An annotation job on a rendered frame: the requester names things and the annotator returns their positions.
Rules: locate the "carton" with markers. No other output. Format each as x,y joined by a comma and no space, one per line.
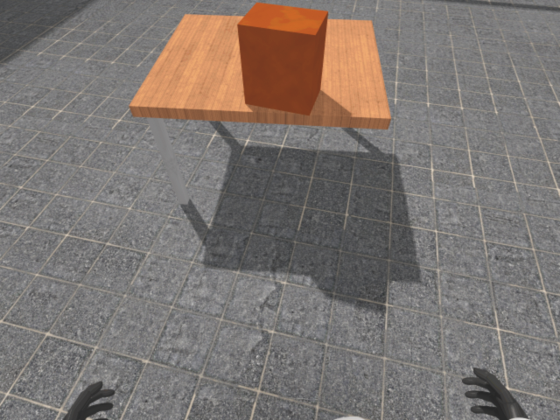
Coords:
282,53

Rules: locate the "table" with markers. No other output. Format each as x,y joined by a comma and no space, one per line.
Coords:
198,76

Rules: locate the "robot right hand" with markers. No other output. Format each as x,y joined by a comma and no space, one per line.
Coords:
506,406

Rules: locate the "robot left hand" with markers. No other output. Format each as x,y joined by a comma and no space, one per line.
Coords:
80,409

